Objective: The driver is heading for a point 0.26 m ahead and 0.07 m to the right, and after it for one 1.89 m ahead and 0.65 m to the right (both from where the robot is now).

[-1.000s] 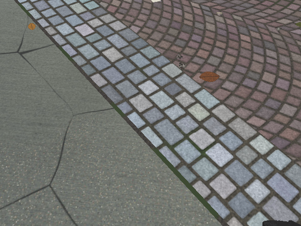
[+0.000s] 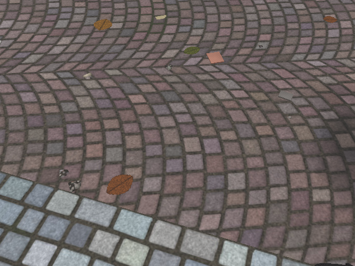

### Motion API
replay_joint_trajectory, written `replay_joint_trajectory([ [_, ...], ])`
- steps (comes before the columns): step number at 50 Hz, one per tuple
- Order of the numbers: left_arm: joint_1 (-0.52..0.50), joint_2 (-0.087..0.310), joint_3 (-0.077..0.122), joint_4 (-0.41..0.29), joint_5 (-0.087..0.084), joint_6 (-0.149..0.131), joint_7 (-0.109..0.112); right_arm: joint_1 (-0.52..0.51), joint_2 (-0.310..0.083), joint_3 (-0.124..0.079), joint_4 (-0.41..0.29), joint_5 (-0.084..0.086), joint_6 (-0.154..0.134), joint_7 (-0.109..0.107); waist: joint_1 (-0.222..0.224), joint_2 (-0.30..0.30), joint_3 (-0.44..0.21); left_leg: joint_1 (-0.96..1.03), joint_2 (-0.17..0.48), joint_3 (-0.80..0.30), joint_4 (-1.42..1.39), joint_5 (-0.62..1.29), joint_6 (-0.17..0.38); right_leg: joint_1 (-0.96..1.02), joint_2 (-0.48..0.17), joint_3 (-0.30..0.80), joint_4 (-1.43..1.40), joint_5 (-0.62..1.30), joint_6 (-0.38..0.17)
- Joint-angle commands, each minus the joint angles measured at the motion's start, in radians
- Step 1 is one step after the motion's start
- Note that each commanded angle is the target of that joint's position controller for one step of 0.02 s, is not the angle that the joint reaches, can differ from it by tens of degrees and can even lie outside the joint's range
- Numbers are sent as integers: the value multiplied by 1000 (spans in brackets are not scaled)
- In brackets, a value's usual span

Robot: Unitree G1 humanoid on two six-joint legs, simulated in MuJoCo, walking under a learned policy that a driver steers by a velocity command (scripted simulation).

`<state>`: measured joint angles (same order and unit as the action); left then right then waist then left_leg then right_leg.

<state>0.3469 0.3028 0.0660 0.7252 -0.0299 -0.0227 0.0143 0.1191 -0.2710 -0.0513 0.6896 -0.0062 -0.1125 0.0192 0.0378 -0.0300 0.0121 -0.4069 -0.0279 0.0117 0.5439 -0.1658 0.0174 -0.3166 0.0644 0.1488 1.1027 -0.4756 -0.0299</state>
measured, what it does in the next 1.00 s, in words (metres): walks ahead, turning right: right foot, then left foot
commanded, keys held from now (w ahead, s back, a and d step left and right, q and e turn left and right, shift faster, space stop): w+e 0.86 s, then w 0.14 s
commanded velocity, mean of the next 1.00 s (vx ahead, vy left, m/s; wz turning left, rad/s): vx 0.50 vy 0.00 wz -0.58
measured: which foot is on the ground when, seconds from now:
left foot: down 0.00-0.44, up 0.46-0.90, down 0.92-1.00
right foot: up 0.00-0.42, down 0.44-0.94, up 0.96-1.00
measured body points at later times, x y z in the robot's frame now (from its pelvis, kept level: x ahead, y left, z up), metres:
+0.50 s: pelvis +0.25 -0.07 -0.01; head +0.30 -0.09 +0.44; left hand +0.53 +0.11 -0.08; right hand +0.21 -0.37 -0.14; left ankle +0.11 +0.11 -0.65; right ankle +0.32 -0.17 -0.73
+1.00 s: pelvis +0.54 -0.14 +0.00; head +0.56 -0.16 +0.45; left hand +0.74 +0.07 -0.12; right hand +0.57 -0.46 -0.08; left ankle +0.67 -0.09 -0.73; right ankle +0.35 -0.17 -0.66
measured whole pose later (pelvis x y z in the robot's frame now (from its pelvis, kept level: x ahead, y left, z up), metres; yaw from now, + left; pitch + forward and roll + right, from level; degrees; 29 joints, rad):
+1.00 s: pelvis +0.54 -0.14 +0.00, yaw -34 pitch +2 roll +1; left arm 0.37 0.30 0.06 0.74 -0.03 -0.03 0.02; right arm 0.10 -0.28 -0.05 0.71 0.00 -0.12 0.03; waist 0.04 -0.03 0.01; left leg -0.42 -0.05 0.00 0.55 -0.16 0.02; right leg -0.27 0.08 0.17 1.05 -0.48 -0.03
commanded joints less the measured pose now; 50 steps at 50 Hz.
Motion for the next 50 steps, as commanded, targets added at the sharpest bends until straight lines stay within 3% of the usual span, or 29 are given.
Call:
replay_joint_trajectory([
  [1, -76, 128, 34, -108, 14, -14, 0, 114, -108, -35, -19, -5, 8, -9, -88, 93, -25, 384, 315, -399, -293, -140, 141, -427, -127, -2, 143, 126, 17],
  [3, -59, 94, 32, -113, -1, -5, -11, 102, -95, -31, -5, -7, 1, -14, -61, 154, -12, 309, 281, -275, -336, -34, 142, -363, -164, -21, 95, 165, 23],
  [7, -122, 49, 21, -145, 7, 8, -15, 122, -134, -46, 33, 0, -6, -17, -63, 110, 12, 317, 298, -139, -384, 121, 174, -426, -182, -40, -20, 244, 42],
  [13, -269, 20, 5, -175, 7, -9, -48, 145, -176, -55, 72, 6, 15, -25, -112, 87, 45, 366, 272, 64, -388, 237, 138, -376, -165, -123, -328, 491, 30],
  [17, -347, 28, 6, -214, 3, -9, -71, 185, -211, -65, 102, 26, 36, -25, -121, 92, 74, 461, 306, 124, -347, 353, 116, -347, -139, -180, -445, 428, -13],
  [19, -310, 62, 23, -218, 10, -4, -74, 176, -243, -74, 103, 37, 48, -30, -77, 123, 32, 501, 310, 163, -231, 678, 96, -246, -81, -232, -466, 325, -55],
  [20, -237, 91, 40, -205, 11, 1, -72, 171, -258, -79, 101, 42, 55, -34, -29, 136, -16, 504, 304, 181, -112, 835, 86, -144, -41, -257, -474, 281, -81],
  [21, -87, 132, 66, -167, 9, 5, -65, 153, -255, -77, 96, 47, 61, -38, 60, 119, -93, 443, 277, 209, 79, 870, 61, 62, 1, -269, -538, 333, -118],
  [22, 92, 199, 100, -119, 6, 16, -46, 161, -220, -62, 84, 30, 58, -42, 141, 54, -181, 219, 241, 210, 361, 638, 20, 376, -41, -152, -560, 358, -164],
  [23, 61, 322, 113, -122, -6, 8, -36, 263, -64, -10, 23, -20, 37, -26, 7, -244, -256, -254, 51, 153, 732, -359, -41, 718, -318, 401, -612, 241, -344],
  [24, 97, 249, 89, -157, 2, -10, -41, 175, -129, -13, 10, 11, -2, -12, 79, -148, -415, -370, 9, -90, 863, -439, -33, 766, -400, 697, -781, 41, -407],
  [25, 62, 190, 69, -141, 11, -26, -46, 64, -188, -29, -22, 51, -22, -4, 96, -85, -260, -450, 59, -104, 848, -333, -11, 666, -372, 558, -816, 91, -344],
  [26, 6, 166, 60, -140, 10, -34, -45, 49, -174, -22, -28, 45, -33, -8, 51, -20, -164, -416, 99, -100, 756, -242, -1, 515, -332, 442, -819, 177, -308],
  [27, -64, 136, 49, -148, 11, -35, -43, 53, -172, -25, -14, 17, -33, -15, 5, 18, -102, -349, 129, -99, 668, -194, -10, 374, -291, 346, -825, 297, -281],
  [28, -108, 116, 40, -163, 24, -37, -39, 76, -181, -32, -7, 4, -24, -16, -33, -3, -79, -275, 148, -106, 619, -159, -18, 275, -262, 286, -842, 397, -273],
  [30, -129, 118, 39, -162, 25, -41, -32, 96, -167, -32, -2, -5, -2, -14, -61, -7, -62, -218, 148, -92, 549, -133, -46, 177, -241, 237, -871, 506, -278],
  [32, -104, 137, 43, -143, 21, -44, -19, 61, -136, -23, -12, -13, 13, -17, -58, 3, -37, -210, 134, -71, 453, -69, -76, 105, -215, 174, -881, 572, -276],
  [37, -27, 159, 49, -98, 10, -32, 1, -134, -85, -1, -59, -4, 9, -5, 17, -32, 1, -123, 60, -57, 89, 246, -92, 41, -139, 106, -861, 450, -198],
  [39, 9, 163, 51, -77, 5, -29, 2, -180, -97, -3, -76, 7, 3, 3, 36, -41, 6, -91, 41, -69, 27, 274, -84, 61, -156, 149, -839, 400, -188],
  [42, 30, 148, 49, -59, 1, -19, 7, -185, -132, -18, -84, 12, -7, 12, 26, -62, 1, -78, 32, -101, -44, 194, -56, 160, -190, 239, -750, 369, -171],
  [44, 15, 144, 49, -55, 6, -11, 8, -115, -149, -30, -69, 14, -15, 11, -12, -98, -13, -4, 30, -83, -66, 114, -24, 195, -202, 269, -686, 423, -153],
  [45, 10, 117, 40, -55, 10, -10, 7, -28, -163, -42, -44, 7, -19, 7, -54, -97, -54, 120, 27, -60, -103, 125, 5, 190, -167, 244, -609, 501, -130],
  [46, 13, 65, 19, -62, 20, -13, 2, 96, -200, -55, -30, -12, -25, 2, -109, -55, -170, 342, 130, -142, -72, 122, 64, 122, -119, 188, -406, 484, -96],
  [47, 135, 13, 1, -72, 1, -21, 3, 232, -284, -79, -1, -30, -18, -2, -100, 185, -333, 716, 341, -524, -103, -46, 225, -196, 16, 52, -59, 241, -11],
  [48, 173, 49, -1, -63, -7, -29, 5, 278, -243, -75, 30, 1, -9, 12, -102, 331, -342, 771, 430, -822, -227, -285, 280, -383, 21, 40, 129, -106, 12],
  [49, 83, 126, 18, -61, -11, -29, 3, 232, -170, -54, 20, 18, -4, 10, -121, 209, -194, 662, 401, -740, -255, -398, 242, -462, -28, 62, 205, -44, 14],
  [50, -11, 137, 19, -78, -2, -29, 3, 179, -143, -44, 11, 11, 5, 6, -119, 128, -101, 539, 361, -601, -263, -335, 209, -460, -63, 20, 206, 27, 14],
])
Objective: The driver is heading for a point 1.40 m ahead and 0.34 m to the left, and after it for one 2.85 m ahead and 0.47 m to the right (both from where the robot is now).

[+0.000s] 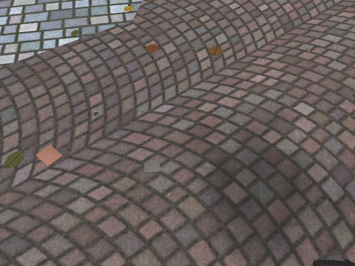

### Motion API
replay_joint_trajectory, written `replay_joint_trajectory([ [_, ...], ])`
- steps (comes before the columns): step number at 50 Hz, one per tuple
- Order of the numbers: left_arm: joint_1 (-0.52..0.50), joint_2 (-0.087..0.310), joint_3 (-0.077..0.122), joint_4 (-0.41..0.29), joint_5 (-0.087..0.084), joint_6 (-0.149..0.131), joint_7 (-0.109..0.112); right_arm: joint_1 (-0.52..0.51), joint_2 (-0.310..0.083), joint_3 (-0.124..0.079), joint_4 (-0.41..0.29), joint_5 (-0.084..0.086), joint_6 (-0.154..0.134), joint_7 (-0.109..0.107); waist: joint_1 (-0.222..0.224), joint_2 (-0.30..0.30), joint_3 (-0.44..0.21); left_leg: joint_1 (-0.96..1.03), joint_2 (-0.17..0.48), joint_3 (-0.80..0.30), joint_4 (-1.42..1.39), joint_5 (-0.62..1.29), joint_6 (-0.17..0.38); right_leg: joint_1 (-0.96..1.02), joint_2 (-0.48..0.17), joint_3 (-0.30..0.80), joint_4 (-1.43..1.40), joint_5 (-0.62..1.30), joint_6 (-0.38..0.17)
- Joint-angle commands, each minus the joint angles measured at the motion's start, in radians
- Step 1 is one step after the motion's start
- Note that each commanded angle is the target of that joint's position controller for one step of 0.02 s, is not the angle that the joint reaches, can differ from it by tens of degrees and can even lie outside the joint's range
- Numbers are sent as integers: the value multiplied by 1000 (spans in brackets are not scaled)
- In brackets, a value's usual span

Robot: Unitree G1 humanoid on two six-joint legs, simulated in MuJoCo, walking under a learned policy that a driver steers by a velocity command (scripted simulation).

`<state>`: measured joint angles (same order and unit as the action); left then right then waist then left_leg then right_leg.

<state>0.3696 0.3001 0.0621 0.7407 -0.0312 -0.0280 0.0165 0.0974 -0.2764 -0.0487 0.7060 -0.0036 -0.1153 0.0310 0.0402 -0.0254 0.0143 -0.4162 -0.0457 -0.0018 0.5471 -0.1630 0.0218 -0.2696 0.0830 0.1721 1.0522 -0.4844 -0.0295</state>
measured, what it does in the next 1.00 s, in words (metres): walks ahead: right foot, then left foot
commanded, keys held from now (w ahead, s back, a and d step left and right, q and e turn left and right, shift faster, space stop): w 0.40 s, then w+q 0.60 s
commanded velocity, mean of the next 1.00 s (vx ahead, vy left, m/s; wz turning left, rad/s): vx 0.50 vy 0.00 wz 0.15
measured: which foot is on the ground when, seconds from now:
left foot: down 0.00-0.42, up 0.44-0.92, down 0.94-1.00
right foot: up 0.00-0.38, down 0.40-0.92, up 0.94-1.00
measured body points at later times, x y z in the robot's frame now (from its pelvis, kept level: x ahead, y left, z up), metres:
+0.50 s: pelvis +0.27 -0.06 +0.01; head +0.29 -0.08 +0.46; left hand +0.47 +0.19 -0.06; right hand +0.28 -0.34 -0.13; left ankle +0.14 +0.10 -0.65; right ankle +0.33 -0.15 -0.73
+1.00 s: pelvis +0.54 -0.01 -0.01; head +0.58 +0.00 +0.44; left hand +0.52 +0.28 -0.13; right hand +0.79 -0.22 -0.10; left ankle +0.62 +0.08 -0.73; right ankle +0.37 -0.17 -0.65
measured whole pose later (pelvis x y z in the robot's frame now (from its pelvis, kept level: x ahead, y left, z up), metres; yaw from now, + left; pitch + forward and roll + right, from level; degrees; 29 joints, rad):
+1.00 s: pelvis +0.54 -0.01 -0.01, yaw +14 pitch +2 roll -1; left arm 0.30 0.29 0.06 0.85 -0.01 -0.06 0.01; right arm 0.10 -0.29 -0.06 0.66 0.02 -0.04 0.05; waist 0.03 0.01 0.06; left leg -0.49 -0.05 0.05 0.64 -0.18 0.10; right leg -0.15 -0.04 -0.08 1.03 -0.50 0.01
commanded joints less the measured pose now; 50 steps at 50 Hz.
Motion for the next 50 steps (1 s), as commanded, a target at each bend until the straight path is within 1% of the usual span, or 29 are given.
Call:
replay_joint_trajectory([
  [1, -96, 129, 22, -114, 14, -28, -1, 161, -121, -39, -2, 0, 14, -8, -104, 91, -30, 429, 340, -489, -290, -230, 197, -495, -107, -24, 201, 86, 10],
  [2, -112, 112, 24, -117, 21, -30, -5, 141, -100, -29, 0, -9, 14, -10, -79, 91, -1, 354, 305, -415, -316, -142, 187, -456, -140, -31, 143, 126, 6],
  [3, -96, 92, 19, -114, 17, -30, -9, 132, -96, -26, 6, -12, 11, -11, -58, 125, 1, 306, 287, -375, -335, -79, 188, -410, -157, -43, 100, 146, 6],
  [4, -84, 73, 14, -107, 15, -29, -13, 134, -91, -25, 12, -5, 9, -11, -49, 134, -6, 288, 273, -335, -351, -25, 194, -389, -167, -60, 57, 148, 10],
  [7, -150, 34, -4, -127, 28, -33, -17, 158, -140, -37, 36, 11, 5, -14, -59, 115, 2, 272, 272, -239, -392, 111, 213, -390, -183, -103, -113, 232, 26],
  [10, -242, 15, -18, -142, 27, -44, -29, 181, -171, -42, 54, 19, 15, -17, -89, 101, 7, 258, 243, -142, -403, 163, 189, -327, -172, -133, -317, 402, 32],
  [13, -329, 25, -17, -160, 16, -50, -39, 240, -185, -43, 84, 28, 25, -18, -121, 105, 19, 281, 248, -112, -394, 165, 171, -272, -144, -154, -436, 494, 34],
  [16, -379, 44, -12, -182, 12, -54, -50, 276, -198, -45, 110, 35, 40, -20, -119, 112, 36, 356, 289, -124, -359, 184, 151, -261, -131, -154, -506, 449, 6],
  [18, -330, 70, 1, -171, 15, -56, -52, 267, -214, -48, 117, 36, 52, -24, -70, 117, 10, 384, 294, -108, -281, 322, 127, -157, -107, -177, -557, 408, -24],
  [19, -233, 100, 19, -141, 21, -55, -47, 262, -206, -44, 118, 38, 56, -27, -15, 102, -49, 368, 259, -67, -159, 463, 104, -6, -83, -200, -587, 407, -48],
  [20, -82, 150, 44, -101, 26, -52, -38, 262, -173, -29, 110, 27, 55, -30, 54, 78, -152, 275, 209, -21, 41, 455, 69, 223, -123, -161, -573, 412, -84],
  [21, 58, 253, 66, -90, 49, -45, -26, 319, -81, 4, 71, 4, 41, -26, 74, -114, -317, -76, 96, 37, 429, 113, 0, 611, -393, 208, -565, 366, -210],
  [22, 92, 228, 61, -75, 32, -39, -28, 343, -64, 14, 78, 18, 24, -26, 74, -252, -396, -273, 16, -55, 643, -408, -13, 676, -499, 519, -709, 196, -291],
  [23, 46, 163, 39, -74, 27, -41, -30, 275, -164, -15, 68, 44, 15, -21, 82, -147, -252, -365, 71, -114, 726, -375, -1, 563, -467, 428, -739, 116, -248],
  [24, -13, 130, 26, -78, 27, -44, -29, 211, -169, -19, 51, 52, 14, -19, 59, -111, -152, -372, 114, -94, 707, -287, 7, 440, -427, 290, -759, 141, -213],
  [25, -74, 100, 17, -76, 32, -49, -33, 184, -155, -19, 48, 41, 19, -20, 28, -68, -82, -344, 145, -83, 655, -213, 1, 321, -385, 196, -800, 202, -195],
  [26, -119, 73, 10, -75, 37, -59, -35, 189, -148, -26, 53, 31, 32, -23, -5, -82, -46, -296, 170, -92, 610, -158, -5, 236, -354, 123, -835, 268, -180],
  [27, -146, 67, 10, -70, 42, -67, -37, 215, -128, -24, 63, 31, 46, -23, -31, -94, -31, -241, 180, -97, 596, -120, -14, 172, -339, 69, -869, 312, -173],
  [30, -160, 76, 20, -39, 49, -91, -34, 210, -89, -22, 62, 31, 73, -27, -55, -53, 0, -242, 176, -114, 553, -26, -37, 113, -332, -60, -922, 465, -178],
  [33, -143, 90, 25, -7, 51, -93, -22, 148, -76, -22, 40, 26, 72, -22, -44, -27, 20, -284, 163, -123, 405, 131, -43, 145, -315, -169, -931, 554, -162],
  [37, -105, 121, 31, 25, 41, -85, -10, 11, -45, -6, -8, 21, 64, 3, 10, -5, 60, -245, 146, -39, 185, 275, -24, 178, -309, -274, -947, 576, -134],
  [41, -37, 145, 41, 69, 24, -54, -5, -93, -44, -1, -75, 23, 64, 28, 42, 3, 88, -311, 131, 8, 86, 191, 16, 347, -356, -312, -881, 681, -120],
  [44, -50, 180, 50, 70, 18, -27, 7, -67, -77, -17, -104, 23, 69, 42, -3, -45, 29, -202, 58, 91, 73, 39, 67, 415, -364, -353, -723, 1099, -88],
  [45, -57, 193, 54, 66, 17, -18, 13, -1, -102, -32, -97, 24, 73, 41, -45, -65, -19, -108, 19, 117, 81, -12, 90, 416, -358, -365, -613, 1253, -77],
  [46, -71, 199, 54, 63, 16, -11, 18, 127, -144, -57, -71, 27, 75, 34, -120, -61, -88, 71, -19, 123, 43, 1, 121, 363, -336, -382, -436, 1291, -56],
  [47, -78, 190, 47, 51, 19, -15, 23, 294, -209, -91, -33, 27, 83, 15, -207, -11, -173, 366, 7, 28, -13, 48, 168, 172, -297, -387, -179, 1102, -17],
  [48, 25, 45, 1, 1, 56, -41, 4, 322, -325, -114, -27, 33, 85, -1, -117, 252, -268, 771, 279, -483, -30, -27, 348, -311, -121, -355, 208, 205, 53],
  [49, -27, 74, -5, -8, 38, -85, -14, 344, -275, -95, -55, 28, 73, 0, -150, 183, -422, 876, 388, -846, -198, -140, 431, -464, -30, -112, 356, -120, 48],
  [50, -152, 138, 15, -42, -6, -108, -27, 317, -215, -76, -49, 18, 64, 1, -180, 121, -293, 793, 355, -699, -239, -117, 362, -553, -92, -63, 358, -36, 26],
])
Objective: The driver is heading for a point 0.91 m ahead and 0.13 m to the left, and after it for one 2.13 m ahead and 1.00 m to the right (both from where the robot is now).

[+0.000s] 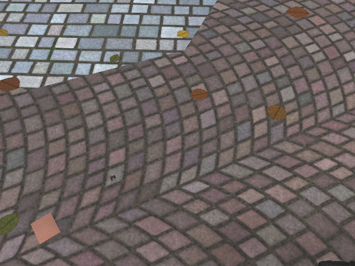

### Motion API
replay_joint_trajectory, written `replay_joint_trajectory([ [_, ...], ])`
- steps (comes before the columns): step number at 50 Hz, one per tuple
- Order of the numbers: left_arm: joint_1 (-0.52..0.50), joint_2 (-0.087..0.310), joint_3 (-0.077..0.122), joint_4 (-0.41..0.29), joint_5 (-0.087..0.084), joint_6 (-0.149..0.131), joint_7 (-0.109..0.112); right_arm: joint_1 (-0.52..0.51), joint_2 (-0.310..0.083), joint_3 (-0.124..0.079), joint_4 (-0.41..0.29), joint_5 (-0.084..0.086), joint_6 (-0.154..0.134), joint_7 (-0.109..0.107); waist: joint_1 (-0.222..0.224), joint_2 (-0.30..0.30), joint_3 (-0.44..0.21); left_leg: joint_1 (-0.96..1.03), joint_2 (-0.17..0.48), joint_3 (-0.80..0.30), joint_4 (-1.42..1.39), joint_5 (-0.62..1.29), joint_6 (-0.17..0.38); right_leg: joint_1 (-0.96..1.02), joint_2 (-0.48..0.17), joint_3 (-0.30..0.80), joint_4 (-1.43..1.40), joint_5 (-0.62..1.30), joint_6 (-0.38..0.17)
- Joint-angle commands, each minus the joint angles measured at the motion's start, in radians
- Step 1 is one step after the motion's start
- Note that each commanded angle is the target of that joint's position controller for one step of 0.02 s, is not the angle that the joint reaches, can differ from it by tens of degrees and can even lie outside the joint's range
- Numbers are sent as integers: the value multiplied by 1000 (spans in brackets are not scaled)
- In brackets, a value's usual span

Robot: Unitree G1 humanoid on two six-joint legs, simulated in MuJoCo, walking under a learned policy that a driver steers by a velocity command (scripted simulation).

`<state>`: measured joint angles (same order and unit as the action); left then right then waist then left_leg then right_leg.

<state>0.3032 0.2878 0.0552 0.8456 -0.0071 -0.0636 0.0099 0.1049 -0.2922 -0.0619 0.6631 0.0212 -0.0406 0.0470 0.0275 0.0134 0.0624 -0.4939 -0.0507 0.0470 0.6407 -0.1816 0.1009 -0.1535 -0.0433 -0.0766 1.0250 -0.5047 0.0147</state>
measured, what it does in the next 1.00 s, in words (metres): walks ahead, turning left: right foot, then left foot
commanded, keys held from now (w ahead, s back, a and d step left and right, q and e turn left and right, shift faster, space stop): w+q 0.58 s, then q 0.04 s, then no key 0.38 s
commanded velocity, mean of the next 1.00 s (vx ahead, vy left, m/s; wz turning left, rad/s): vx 0.39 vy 0.00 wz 0.47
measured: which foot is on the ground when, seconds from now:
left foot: down 0.00-0.40, up 0.42-0.84, down 0.86-1.00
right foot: up 0.00-0.38, down 0.40-0.88, up 0.90-1.00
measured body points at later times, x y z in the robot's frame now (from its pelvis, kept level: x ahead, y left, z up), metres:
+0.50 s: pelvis +0.29 -0.04 +0.01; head +0.32 -0.04 +0.46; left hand +0.39 +0.27 -0.07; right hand +0.44 -0.29 -0.10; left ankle +0.14 +0.06 -0.63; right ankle +0.39 -0.13 -0.72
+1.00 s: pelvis +0.46 +0.06 +0.01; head +0.50 +0.09 +0.46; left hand +0.41 +0.35 -0.12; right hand +0.75 -0.06 -0.07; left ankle +0.50 +0.18 -0.72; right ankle +0.47 -0.11 -0.66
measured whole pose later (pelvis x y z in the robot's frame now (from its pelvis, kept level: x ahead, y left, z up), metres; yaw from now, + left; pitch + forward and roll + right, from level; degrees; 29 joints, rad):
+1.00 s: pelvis +0.46 +0.06 +0.01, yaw +28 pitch +2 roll +0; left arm 0.19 0.31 0.04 0.86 -0.01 -0.02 0.00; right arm 0.09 -0.24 -0.03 0.63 -0.01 -0.01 0.02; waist 0.03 -0.02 0.06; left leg -0.42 -0.04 0.01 0.50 -0.11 0.04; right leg -0.38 -0.06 0.01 1.01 -0.57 0.06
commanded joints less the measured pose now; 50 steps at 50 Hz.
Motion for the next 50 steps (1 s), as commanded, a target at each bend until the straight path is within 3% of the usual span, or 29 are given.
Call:
replay_joint_trajectory([
  [1, -119, 138, 16, -164, -31, -85, -20, 251, -176, -56, -9, -4, -17, -16, -127, 24, -225, 714, 318, -616, -340, -33, 243, -662, -9, 173, 298, 76, -32],
  [2, -119, 133, 18, -153, -7, -86, -12, 182, -146, -47, -21, -2, -18, -18, -80, -24, -151, 562, 276, -515, -351, 70, 213, -607, -43, 164, 204, 125, -24],
  [3, -98, 139, 26, -147, 10, -75, -7, 139, -121, -37, -39, -14, -18, -22, -41, -9, -117, 448, 249, -454, -377, 165, 206, -533, -65, 165, 154, 165, -14],
  [4, -80, 138, 28, -149, 15, -62, -8, 119, -120, -37, -50, -21, -18, -25, -17, 24, -108, 375, 234, -435, -396, 225, 214, -479, -70, 165, 124, 176, 3],
  [7, -98, 96, 18, -158, 24, -37, -4, 126, -143, -44, -44, -12, -22, -41, -7, 22, -87, 253, 187, -330, -417, 316, 201, -440, -59, 128, -32, 254, 52],
  [11, -261, 53, -3, -198, 19, -40, -11, 185, -168, -53, -22, -1, -11, -60, -72, 58, -70, 198, 121, -269, -396, 196, 133, -360, 3, 116, -359, 536, 68],
  [14, -328, 80, 3, -221, 0, -49, -24, 235, -172, -55, -1, 5, -3, -62, -98, 79, -68, 235, 149, -340, -363, 90, 112, -315, 33, 138, -469, 589, 60],
  [17, -306, 125, 23, -222, -4, -62, -32, 240, -160, -55, 3, 5, 2, -68, -71, 105, -69, 317, 189, -439, -276, 40, 87, -278, 30, 172, -525, 497, 24],
  [19, -188, 149, 42, -191, 0, -70, -28, 220, -132, -47, -5, 0, 6, -67, -3, 117, -103, 309, 156, -447, -170, 73, 52, -119, 31, 147, -575, 449, -20],
  [20, -71, 187, 56, -177, 17, -76, -20, 223, -78, -27, -16, -7, 3, -62, 52, 64, -207, 245, 100, -389, 32, 41, 17, 86, -68, 228, -566, 410, -72],
  [21, 45, 270, 75, -163, 36, -70, -14, 330, -6, -5, -38, -3, -3, -62, 35, -168, -352, -33, -37, -250, 371, -266, -55, 431, -295, 576, -607, 273, -195],
  [22, 89, 259, 77, -131, 14, -58, -25, 375, -53, -5, -53, 20, -10, -63, 24, -359, -375, -265, -15, -213, 591, -430, -76, 497, -403, 920, -711, -28, -278],
  [23, 31, 167, 53, -155, 6, -54, -24, 307, -144, -28, -35, 24, -5, -65, 49, -210, -240, -319, 40, -234, 672, -337, -85, 390, -357, 813, -747, -126, -238],
  [24, -15, 131, 42, -161, 9, -46, -20, 221, -162, -35, -48, 11, 1, -65, 53, -138, -150, -312, 72, -195, 673, -256, -89, 274, -312, 641, -744, -13, -197],
  [25, -56, 109, 32, -158, 17, -41, -19, 182, -150, -36, -58, 0, 4, -63, 35, -102, -93, -279, 101, -186, 633, -197, -92, 169, -266, 521, -761, 127, -183],
  [26, -78, 85, 24, -152, 21, -40, -16, 167, -135, -40, -62, -4, 8, -59, 17, -106, -63, -243, 127, -186, 588, -157, -90, 104, -227, 427, -784, 222, -168],
  [27, -87, 86, 24, -145, 23, -43, -14, 180, -115, -38, -66, 5, 13, -53, -1, -144, -55, -203, 144, -175, 565, -135, -92, 60, -214, 369, -806, 274, -169],
  [29, -81, 88, 28, -127, 13, -51, -13, 174, -80, -31, -73, 8, 23, -47, -5, -138, -46, -200, 156, -154, 521, -111, -100, 39, -207, 280, -841, 358, -185],
  [33, -98, 139, 43, -98, 14, -42, -7, 109, -43, -18, -105, -13, 25, -47, -16, -88, -40, -176, 140, -116, 306, -3, -129, 34, -203, 108, -813, 827, -204],
  [36, -90, 156, 43, -75, 2, -23, 0, 39, -17, -6, -113, -13, 14, -28, 10, -94, -64, -48, 102, -58, 91, 163, -118, 23, -166, 9, -792, 893, -182],
  [39, -56, 180, 47, -43, -18, -11, -1, -12, -36, -12, -133, -13, 9, -10, 17, -100, -79, 6, 79, -55, -31, 164, -88, 94, -192, 17, -738, 893, -168],
  [42, -82, 189, 49, -30, -35, -2, 2, 103, -93, -41, -101, -29, 6, -12, -69, -88, -141, 207, 27, -26, -187, 207, -23, 110, -168, 3, -541, 974, -122],
  [43, -44, 158, 38, -25, -20, -5, 0, 163, -150, -60, -85, -35, 7, -26, -90, -30, -191, 364, 53, -56, -214, 442, 6, 39, -113, -35, -391, 872, -75],
  [44, -11, 94, 9, -55, 32, -11, -5, 237, -227, -67, -92, -61, 14, -46, -90, 156, -320, 667, 296, -319, -98, 991, 111, -214, -33, -57, -84, 355, -13],
  [45, 101, 48, -21, -30, 25, -6, -22, 184, -160, -29, -104, -62, 14, -45, -33, 256, -503, 772, 496, -571, -129, 1037, 302, -324, 27, 90, 124, -208, 29],
  [46, 65, 142, 6, -6, -1, 12, -28, 160, -95, -15, -103, -42, 20, -31, -65, 121, -478, 663, 423, -503, -174, 817, 271, -318, -18, 168, 156, -190, 41],
  [47, -15, 141, 7, -29, -19, 25, -28, 104, -75, -5, -92, -32, 19, -24, -54, 98, -342, 579, 362, -410, -201, 666, 217, -381, -37, 145, 139, -169, 42],
  [48, -48, 122, 6, -25, -13, 39, -16, 58, -77, -5, -80, -27, 18, -22, -36, 45, -252, 465, 321, -364, -238, 537, 173, -394, -53, 136, 75, -129, 48],
  [50, -34, 120, 9, -13, 3, 71, 8, -14, -110, -16, -70, -38, 22, -26, 10, 79, -181, 243, 269, -291, -312, 377, 136, -260, -50, 114, -35, -19, 69],
])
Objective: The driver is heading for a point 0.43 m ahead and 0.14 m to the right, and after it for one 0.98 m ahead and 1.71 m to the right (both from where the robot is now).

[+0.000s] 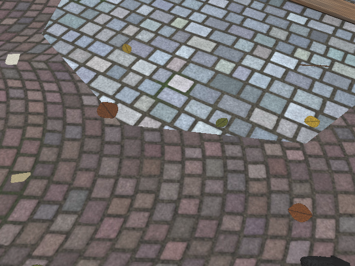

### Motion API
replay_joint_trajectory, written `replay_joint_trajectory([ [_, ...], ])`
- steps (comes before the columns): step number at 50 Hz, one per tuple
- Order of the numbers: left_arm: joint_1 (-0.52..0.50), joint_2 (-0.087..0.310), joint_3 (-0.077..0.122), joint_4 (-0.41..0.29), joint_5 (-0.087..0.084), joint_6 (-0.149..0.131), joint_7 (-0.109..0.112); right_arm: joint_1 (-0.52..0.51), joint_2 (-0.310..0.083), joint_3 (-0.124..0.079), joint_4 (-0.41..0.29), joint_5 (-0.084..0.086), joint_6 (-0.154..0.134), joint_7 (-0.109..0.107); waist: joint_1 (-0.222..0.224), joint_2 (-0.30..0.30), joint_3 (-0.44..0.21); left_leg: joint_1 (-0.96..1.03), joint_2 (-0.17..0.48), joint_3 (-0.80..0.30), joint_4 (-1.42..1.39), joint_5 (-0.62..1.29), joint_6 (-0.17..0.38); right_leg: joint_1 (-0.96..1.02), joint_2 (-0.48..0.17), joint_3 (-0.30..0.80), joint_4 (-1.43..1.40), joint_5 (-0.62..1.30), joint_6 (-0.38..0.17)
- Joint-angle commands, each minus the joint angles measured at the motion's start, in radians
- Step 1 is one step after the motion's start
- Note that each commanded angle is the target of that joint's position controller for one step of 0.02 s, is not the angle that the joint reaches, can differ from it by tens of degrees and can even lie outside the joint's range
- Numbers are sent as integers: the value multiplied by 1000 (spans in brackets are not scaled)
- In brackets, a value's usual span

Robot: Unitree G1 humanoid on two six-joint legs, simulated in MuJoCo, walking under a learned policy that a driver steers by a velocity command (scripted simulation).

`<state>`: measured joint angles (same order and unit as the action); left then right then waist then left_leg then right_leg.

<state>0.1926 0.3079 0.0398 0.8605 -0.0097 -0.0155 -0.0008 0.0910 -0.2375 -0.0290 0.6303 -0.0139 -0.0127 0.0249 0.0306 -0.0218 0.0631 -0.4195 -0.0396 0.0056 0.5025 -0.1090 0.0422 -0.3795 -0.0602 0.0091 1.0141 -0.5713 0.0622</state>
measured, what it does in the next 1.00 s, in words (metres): walks ahead: right foot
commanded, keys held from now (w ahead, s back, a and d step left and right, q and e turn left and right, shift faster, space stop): no key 0.74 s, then w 0.22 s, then w+e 0.04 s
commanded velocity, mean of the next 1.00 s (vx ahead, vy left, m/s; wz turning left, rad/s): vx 0.07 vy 0.00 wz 0.03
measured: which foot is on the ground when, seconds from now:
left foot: down 0.00-1.00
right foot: up 0.00-0.16, down 0.18-1.00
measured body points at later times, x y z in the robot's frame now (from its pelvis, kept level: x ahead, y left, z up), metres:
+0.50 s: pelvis +0.06 -0.03 +0.01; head +0.07 -0.04 +0.46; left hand +0.15 +0.22 -0.13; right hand +0.17 -0.29 -0.12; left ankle +0.09 +0.09 -0.73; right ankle +0.05 -0.16 -0.73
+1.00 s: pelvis +0.12 -0.01 +0.00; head +0.12 +0.00 +0.45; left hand +0.12 +0.26 -0.15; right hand +0.19 -0.29 -0.13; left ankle +0.12 +0.08 -0.73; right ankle +0.05 -0.16 -0.73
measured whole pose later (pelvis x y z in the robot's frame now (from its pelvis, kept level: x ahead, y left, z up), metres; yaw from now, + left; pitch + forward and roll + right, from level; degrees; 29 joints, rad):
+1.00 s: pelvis +0.12 -0.01 +0.00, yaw +0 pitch -1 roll +0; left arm 0.32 0.27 0.05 1.06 -0.03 -0.03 0.02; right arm 0.20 -0.24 -0.06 1.06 0.02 -0.06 0.00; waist 0.01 -0.04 0.00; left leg -0.24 -0.01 0.06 0.56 -0.31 0.06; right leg -0.12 -0.04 0.01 0.55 -0.41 0.00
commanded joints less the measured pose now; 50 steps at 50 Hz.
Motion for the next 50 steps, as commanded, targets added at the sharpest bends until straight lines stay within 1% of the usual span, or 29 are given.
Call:
replay_joint_trajectory([
  [1, 99, 84, 22, -16, 9, 30, 26, -15, -164, -51, -32, -12, -5, -8, 17, 133, -179, 119, 246, -230, -192, 263, 197, 17, -21, 16, -70, 81, 26],
  [2, 112, 70, 19, -7, 12, 34, 31, -25, -152, -49, -25, -14, -6, -12, 20, 142, -187, 98, 236, -211, -199, 226, 197, 57, -17, 12, -119, 109, 27],
  [3, 105, 61, 16, -4, 14, 35, 33, -29, -141, -47, -16, -14, -6, -15, 15, 147, -193, 89, 229, -199, -204, 171, 194, 85, -16, 11, -171, 146, 23],
  [5, 71, 54, 14, -5, 15, 36, 34, -28, -127, -42, 6, -12, -5, -23, -1, 150, -193, 79, 227, -201, -216, 31, 182, 130, -13, 11, -268, 237, 8],
  [7, 65, 43, 12, 1, 22, 33, 28, -40, -115, -36, 27, -5, 1, -27, 13, 142, -171, 39, 203, -191, -211, -167, 146, 209, 4, -6, -403, 349, -14],
  [8, 66, 39, 10, 4, 33, 31, 24, -30, -96, -29, 42, -2, 3, -26, 19, 130, -154, 12, 177, -181, -207, -283, 107, 256, 10, -12, -478, 398, -29],
  [9, 55, 54, 9, -4, 47, 28, 22, 9, -72, -21, 67, -5, 2, -25, 12, 99, -123, -14, 144, -169, -193, -368, 54, 276, -25, 33, -544, 443, -52],
  [10, 32, 114, 18, -22, 44, 26, 25, 43, -78, -23, 79, -13, 2, -24, -26, 14, -74, -13, 89, -128, -138, -396, 8, 222, -93, 99, -597, 412, -87],
  [11, -13, 127, 24, -5, 32, 24, 25, 62, -66, -24, 80, -9, 5, -28, -66, -123, -45, 102, 40, -57, -111, -286, -25, 45, -86, 105, -639, 147, -118],
  [12, -44, 78, 11, -15, 35, 15, 22, 29, -89, -28, 88, -11, 8, -34, -48, -118, -21, 184, 41, -55, -70, -205, -34, -29, -60, 99, -681, 53, -104],
  [13, -49, 56, 4, -6, 40, 6, 22, 28, -94, -33, 92, -7, 10, -39, -52, -118, -25, 219, 45, -54, -55, -159, -27, -44, -55, 92, -691, 65, -83],
  [15, -43, 54, 1, 7, 29, -13, 19, 47, -100, -37, 118, -8, 16, -47, -46, -80, -31, 220, 58, -69, -60, -101, -13, 5, -37, 71, -664, 183, -62],
  [17, -7, 58, 0, 29, 21, -21, 21, 53, -93, -37, 140, -5, 12, -46, -31, -38, -57, 218, 63, -72, -62, -40, -9, 66, -28, 58, -631, 281, -63],
  [22, 9, 51, -4, 62, 18, -15, 25, 60, -91, -40, 198, 6, 9, -48, -17, 12, -91, 246, 68, -67, -52, 86, -18, 135, -12, 37, -602, 426, -73],
  [27, 3, 46, -6, 91, 15, -7, 22, 68, -99, -41, 256, 10, 17, -57, -20, 27, -90, 272, 73, -65, -51, 139, -22, 159, 0, 26, -604, 495, -77],
  [37, 5, 40, -8, 141, 14, 1, 22, 54, -111, -39, 351, 13, 28, -69, -25, 16, -71, 290, 74, -57, -66, 131, -27, 174, 14, 13, -628, 510, -77],
  [38, 26, 34, -8, 155, 14, 2, 24, 68, -100, -36, 368, 13, 29, -70, -24, 11, -91, 297, 60, -39, -64, 37, -28, 184, 22, 6, -639, 410, -81],
  [39, 35, 44, -4, 162, 8, 6, 26, 69, -99, -37, 378, 17, 31, -69, -23, -6, -74, 272, 33, -11, -40, -117, -26, 171, 25, 14, -652, 252, -97],
  [40, 34, 67, 4, 160, 3, 9, 29, 65, -102, -40, 382, 22, 30, -69, -20, -37, -39, 216, 6, 18, 2, -285, -22, 148, 9, 49, -676, 62, -126],
  [41, 41, 88, 11, 157, -1, 9, 33, 47, -100, -39, 377, 23, 23, -67, -12, -74, 10, 132, -7, 35, 48, -377, -20, 134, -38, 121, -721, -101, -160],
  [42, 71, 113, 20, 158, -6, 4, 35, 16, -95, -38, 364, 24, 9, -62, 5, -116, 51, 47, -8, 51, 123, -377, -19, 143, -114, 228, -783, -211, -202],
  [43, 88, 143, 32, 162, -12, -6, 36, -4, -83, -35, 352, 29, -8, -55, 10, -160, 87, -12, 14, 50, 203, -334, -10, 151, -207, 347, -836, -258, -253],
  [44, 95, 147, 37, 164, -15, -17, 37, -17, -75, -33, 346, 33, -25, -46, 10, -162, 117, -48, 51, 22, 249, -317, 3, 143, -260, 411, -860, -232, -285],
  [45, 86, 134, 37, 160, -13, -28, 36, -13, -75, -34, 347, 39, -39, -37, -1, -151, 127, -71, 73, 7, 258, -335, 17, 160, -275, 415, -854, -169, -291],
  [46, 67, 123, 36, 151, -16, -36, 32, 2, -72, -34, 352, 44, -50, -30, -18, -140, 122, -52, 84, 8, 205, -354, 31, 170, -263, 377, -834, -104, -277],
  [47, 32, 118, 36, 139, -23, -37, 28, 46, -69, -36, 371, 48, -59, -24, -50, -124, 108, 48, 77, 27, 93, -318, 42, 136, -227, 308, -801, -50, -247],
  [48, -8, 112, 36, 125, -27, -36, 24, 136, -74, -44, 414, 47, -62, -23, -94, -103, 77, 235, 41, 61, -14, -220, 42, 50, -164, 221, -750, 17, -213],
  [49, -25, 89, 28, 112, -24, -37, 19, 228, -98, -58, 456, 38, -62, -25, -125, -53, 39, 404, 32, 33, -47, -154, 35, -42, -97, 153, -644, 132, -182],
  [50, -54, 23, 8, 88, -17, -43, 13, 359, -173, -81, 480, 32, -66, -33, -172, 147, -13, 556, 205, -236, -183, -278, 91, -183, 23, 11, -328, 228, -115],
])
